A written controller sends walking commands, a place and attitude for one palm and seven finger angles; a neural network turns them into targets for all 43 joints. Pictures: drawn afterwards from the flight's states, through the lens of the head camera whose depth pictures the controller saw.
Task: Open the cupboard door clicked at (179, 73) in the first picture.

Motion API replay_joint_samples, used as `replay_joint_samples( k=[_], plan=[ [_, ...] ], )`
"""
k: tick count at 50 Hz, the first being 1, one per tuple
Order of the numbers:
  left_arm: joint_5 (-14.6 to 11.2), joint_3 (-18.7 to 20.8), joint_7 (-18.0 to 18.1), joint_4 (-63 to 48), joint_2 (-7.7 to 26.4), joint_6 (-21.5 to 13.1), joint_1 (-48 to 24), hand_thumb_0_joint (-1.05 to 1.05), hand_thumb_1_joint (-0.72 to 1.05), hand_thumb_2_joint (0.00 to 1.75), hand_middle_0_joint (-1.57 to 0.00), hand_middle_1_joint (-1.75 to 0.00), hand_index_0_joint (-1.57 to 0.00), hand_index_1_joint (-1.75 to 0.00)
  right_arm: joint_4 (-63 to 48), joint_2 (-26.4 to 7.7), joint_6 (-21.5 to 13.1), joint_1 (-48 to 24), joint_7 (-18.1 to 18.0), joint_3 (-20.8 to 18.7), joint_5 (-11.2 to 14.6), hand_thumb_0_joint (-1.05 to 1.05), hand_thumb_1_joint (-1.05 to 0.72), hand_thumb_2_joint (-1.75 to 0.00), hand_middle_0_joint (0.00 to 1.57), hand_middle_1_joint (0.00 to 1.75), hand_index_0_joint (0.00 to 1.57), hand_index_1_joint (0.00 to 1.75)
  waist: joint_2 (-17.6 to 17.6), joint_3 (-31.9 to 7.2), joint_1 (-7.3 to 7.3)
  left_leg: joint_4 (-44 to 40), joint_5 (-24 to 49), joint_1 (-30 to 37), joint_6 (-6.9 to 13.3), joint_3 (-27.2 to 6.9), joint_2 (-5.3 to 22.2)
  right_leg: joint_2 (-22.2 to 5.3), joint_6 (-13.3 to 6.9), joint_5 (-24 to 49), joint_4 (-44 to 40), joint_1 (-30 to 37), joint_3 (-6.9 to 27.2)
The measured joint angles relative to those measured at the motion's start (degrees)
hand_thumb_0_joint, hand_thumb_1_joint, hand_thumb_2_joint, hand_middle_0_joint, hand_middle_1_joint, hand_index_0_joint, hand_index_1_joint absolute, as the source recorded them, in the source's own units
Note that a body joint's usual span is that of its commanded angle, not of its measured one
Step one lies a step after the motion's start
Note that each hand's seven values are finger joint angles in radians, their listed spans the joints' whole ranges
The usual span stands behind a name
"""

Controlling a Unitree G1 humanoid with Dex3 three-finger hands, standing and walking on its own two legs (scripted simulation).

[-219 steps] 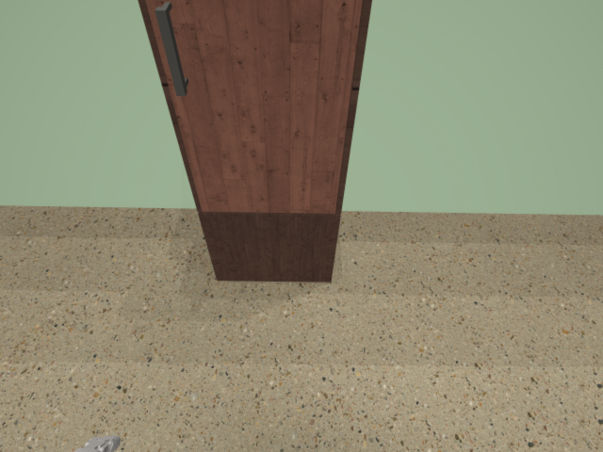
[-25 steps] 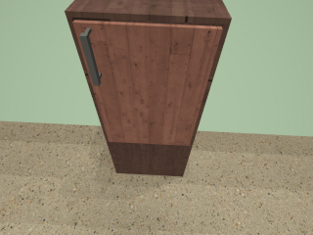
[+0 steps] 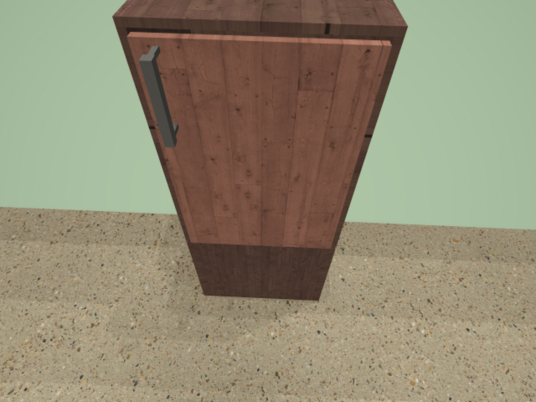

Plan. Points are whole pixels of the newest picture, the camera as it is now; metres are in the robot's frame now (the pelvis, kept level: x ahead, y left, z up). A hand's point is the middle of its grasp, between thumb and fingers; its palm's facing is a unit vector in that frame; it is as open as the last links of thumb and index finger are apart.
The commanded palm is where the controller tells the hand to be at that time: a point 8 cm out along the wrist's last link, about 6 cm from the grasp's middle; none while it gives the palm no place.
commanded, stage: look again from close up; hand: left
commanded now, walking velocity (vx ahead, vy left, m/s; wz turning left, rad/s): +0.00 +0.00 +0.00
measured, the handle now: (163, 99) +0.55 +0.21 +0.16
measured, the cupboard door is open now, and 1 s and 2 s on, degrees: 0 0 0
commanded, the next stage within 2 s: shuffle to correct the standing spot in 0.36 s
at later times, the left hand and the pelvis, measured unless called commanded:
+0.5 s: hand out of the picture -0.04 +0.23 -0.18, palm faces +0.03 -0.97 -0.24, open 7.4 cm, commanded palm none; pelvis -0.03 +0.03 +0.00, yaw +1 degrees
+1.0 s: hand out of the picture -0.05 +0.15 -0.18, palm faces +0.08 -0.99 -0.14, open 7.4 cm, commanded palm none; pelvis +0.01 +0.01 +0.00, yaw +2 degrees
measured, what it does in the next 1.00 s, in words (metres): stands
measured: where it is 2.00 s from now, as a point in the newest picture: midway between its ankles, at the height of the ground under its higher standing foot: outside the picture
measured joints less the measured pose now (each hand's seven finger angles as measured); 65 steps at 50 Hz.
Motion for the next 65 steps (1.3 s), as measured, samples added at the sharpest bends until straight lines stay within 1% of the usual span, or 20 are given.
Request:
replay_joint_samples(
  k=[2,5,10,18,26,28,32,35,38,41,43,44,45,46,49,51,53,58,62,65],
  plan=[
    [-0.1,0.0,0.0,-1.0,0.4,0.2,0.1,0.00,0.90,0.90,-0.20,-0.30,-0.20,-0.30,-1.3,0.1,-0.3,0.5,0.0,0.0,0.1,0.00,-0.92,-0.90,0.20,0.30,0.20,0.30,-0.5,-0.1,-0.13,1.5,-0.5,-0.4,0.3,0.1,-0.5,-0.6,0.3,-1.2,2.1,-0.6,0.0],
    [-0.1,0.0,-0.2,-2.4,1.1,1.1,-0.3,0.00,0.90,0.90,-0.20,-0.30,-0.20,-0.30,-2.2,0.4,0.2,0.7,0.0,0.1,0.1,0.00,-0.91,-0.90,0.20,0.30,0.20,0.30,-1.1,-0.5,0.14,3.2,-1.1,-0.9,1.0,0.1,-1.1,-1.2,0.7,-2.1,4.1,-1.1,0.0],
    [0.0,0.1,-0.8,-4.4,2.4,2.2,-1.3,0.00,0.90,0.90,-0.20,-0.30,-0.20,-0.30,-3.1,0.9,0.9,0.5,0.3,0.0,-0.1,0.00,-0.92,-0.90,0.20,0.30,0.20,0.30,-1.7,-1.2,0.48,3.9,-0.7,-2.0,1.8,0.0,-1.8,-2.0,1.3,-1.9,5.1,-2.2,-0.1],
    [0.1,0.5,-1.5,-5.3,4.6,2.6,-0.7,0.00,0.90,0.90,-0.20,-0.30,-0.20,-0.30,-3.7,0.8,0.9,1.1,1.0,0.2,-0.2,0.00,-0.91,-0.90,0.20,0.30,0.20,0.30,-2.4,-2.2,0.73,1.5,1.8,-3.2,2.8,0.2,-2.9,-2.9,1.5,-0.3,4.1,-3.9,-0.2],
    [0.2,0.8,-1.8,-3.6,6.3,2.5,1.2,0.00,0.90,0.90,-0.20,-0.30,-0.20,-0.30,-2.4,-0.5,0.9,1.0,1.1,0.0,-0.1,0.00,-0.90,-0.90,0.20,0.30,0.20,0.30,-2.3,-2.5,1.14,-1.4,3.9,-2.7,2.9,0.3,-3.3,-3.2,1.5,1.1,2.4,-4.0,-0.2],
    [0.3,0.8,-1.8,-2.9,6.1,2.7,2.1,0.00,0.90,0.90,-0.20,-0.30,-0.20,-0.30,-2.0,-0.5,1.3,1.3,1.1,-0.1,-0.2,0.00,-0.90,-0.90,0.20,0.30,0.20,0.30,-2.3,-3.0,1.06,-1.6,3.5,-2.7,2.8,0.2,-3.4,-3.1,1.1,-0.1,2.8,-4.1,0.0],
    [0.4,0.8,-2.1,-1.8,5.2,2.8,4.5,0.00,0.91,0.90,-0.20,-0.30,-0.20,-0.30,-1.3,-0.2,2.0,2.3,1.1,-0.2,-0.5,0.00,-0.90,-0.90,0.20,0.30,0.20,0.30,-2.3,-4.0,1.20,-0.6,-0.2,-3.2,2.7,-0.2,-3.5,-2.6,0.1,-1.9,2.8,-4.3,0.5],
    [0.1,0.7,-2.4,-0.8,4.0,2.4,6.4,0.00,0.91,0.90,-0.20,-0.30,-0.20,-0.30,-0.9,0.3,1.7,3.1,1.2,-0.1,-0.4,0.00,-0.90,-0.90,0.20,0.30,0.20,0.30,-2.4,-3.8,1.44,1.5,-1.6,-3.8,2.7,-0.2,-3.3,-2.4,0.3,0.1,3.2,-4.1,0.7],
    [0.0,0.5,-2.6,0.5,2.7,2.6,7.9,0.00,0.90,0.90,-0.20,-0.30,-0.20,-0.30,-0.5,0.8,0.9,4.0,1.2,-0.1,-0.4,0.00,-0.90,-0.90,0.20,0.30,0.20,0.30,-2.3,-3.5,1.39,3.3,0.2,-3.7,2.6,-0.2,-3.0,-2.1,0.8,-2.0,5.5,-4.0,0.7],
    [0.3,0.5,-2.8,1.3,1.7,2.9,8.6,0.01,0.90,0.90,-0.20,-0.30,-0.20,-0.30,-0.2,2.0,0.6,4.8,1.1,-0.2,-0.4,0.00,-0.90,-0.90,0.20,0.30,0.20,0.30,-3.1,-3.6,1.27,4.6,-1.4,-3.8,2.5,0.4,-3.0,-2.1,-1.0,-5.8,9.0,-5.3,1.4],
    [0.5,0.5,-2.9,1.3,1.0,2.7,8.2,0.01,0.90,0.90,-0.20,-0.30,-0.20,-0.30,0.0,2.5,0.4,4.9,0.9,-0.4,-0.4,0.00,-0.91,-0.90,0.20,0.30,0.20,0.30,-3.2,-3.3,1.35,4.3,-1.8,-3.8,2.4,0.8,-2.8,-1.7,-1.9,-6.3,11.0,-7.1,0.6],
    [0.5,0.5,-2.8,1.1,0.7,2.4,7.9,0.01,0.90,0.90,-0.20,-0.30,-0.20,-0.30,0.1,2.7,0.3,5.0,0.7,-0.3,-0.3,0.00,-0.91,-0.90,0.20,0.30,0.20,0.30,-3.1,-3.0,1.41,4.1,-1.8,-3.6,2.2,1.0,-2.7,-1.4,-2.0,-5.3,9.8,-7.4,0.0],
    [0.5,0.5,-2.7,1.0,0.4,1.9,7.5,0.01,0.90,0.90,-0.20,-0.30,-0.20,-0.30,0.4,2.7,0.2,5.2,0.6,-0.3,-0.1,0.00,-0.91,-0.90,0.20,0.30,0.20,0.30,-2.9,-2.8,1.32,4.2,-1.9,-3.6,2.0,0.8,-2.6,-1.1,-1.9,-2.4,8.5,-7.0,0.0],
    [0.4,0.5,-2.5,1.0,-0.1,1.4,7.1,0.01,0.91,0.90,-0.20,-0.30,-0.20,-0.30,0.8,2.7,0.2,5.4,0.5,-0.2,0.1,0.00,-0.91,-0.90,0.20,0.30,0.20,0.30,-2.2,-2.6,1.31,4.5,-2.1,-3.5,1.7,0.3,-2.3,-0.7,-1.6,-1.7,7.8,-6.4,-0.5],
    [0.1,0.1,-1.8,0.9,-1.0,-0.1,6.6,0.01,0.90,0.90,-0.20,-0.30,-0.20,-0.30,2.2,2.9,0.7,5.4,0.3,0.4,0.2,0.00,-0.91,-0.90,0.20,0.30,0.20,0.30,-1.7,-3.0,1.58,4.7,-4.5,-2.9,1.9,0.2,-1.6,-0.2,-1.2,-2.5,5.4,-4.4,-1.3],
    [0.0,-0.3,-1.5,0.8,-1.7,-0.4,5.9,0.00,0.90,0.90,-0.20,-0.30,-0.20,-0.30,2.7,2.8,0.6,4.9,-0.1,0.5,0.2,0.01,-0.92,-0.90,0.20,0.30,0.20,0.30,-1.5,-2.8,1.61,2.9,-1.0,-1.7,1.7,0.7,-1.2,0.1,-1.2,-2.5,4.2,-3.4,-1.6],
    [-0.1,-0.4,-1.2,0.5,-2.0,0.0,4.8,0.00,0.90,0.90,-0.20,-0.30,-0.20,-0.30,2.9,2.7,0.5,4.0,-0.5,0.4,0.4,0.01,-0.92,-0.90,0.20,0.30,0.20,0.30,-2.2,-2.3,1.69,2.0,-1.5,-0.7,1.1,1.0,-1.6,-0.4,-1.0,-2.6,4.4,-3.0,-1.4],
    [-0.1,0.2,-0.7,-1.8,-1.7,1.4,1.6,0.00,0.90,0.90,-0.20,-0.30,-0.21,-0.30,0.7,2.1,0.6,1.2,-0.9,-0.4,0.5,0.01,-0.93,-0.90,0.20,0.30,0.20,0.30,-3.2,-1.0,1.74,2.1,-2.1,-0.5,1.4,2.1,-2.1,-1.3,-0.6,-2.6,6.2,-4.0,-0.6],
    [0.1,1.0,-0.3,-3.1,0.6,2.8,-0.9,0.02,0.92,0.90,-0.20,-0.30,-0.21,-0.30,-1.7,1.9,0.9,-1.3,-0.9,-0.9,0.3,0.01,-0.92,-0.90,0.20,0.30,0.20,0.30,-3.4,0.0,1.35,2.9,-2.3,-1.4,1.7,2.6,-2.1,-1.4,-0.4,-3.4,7.3,-5.1,-0.2],
    [0.1,1.3,-0.1,-4.1,1.9,2.8,-2.5,0.02,0.92,0.90,-0.20,-0.30,-0.21,-0.30,-2.9,1.4,1.2,-2.6,-0.6,-0.8,0.3,0.00,-0.91,-0.90,0.20,0.30,0.20,0.30,-2.1,0.3,1.40,3.5,-1.6,-2.4,1.8,2.2,-1.5,-0.8,-0.4,-2.3,6.8,-5.5,-0.5]
  ],
)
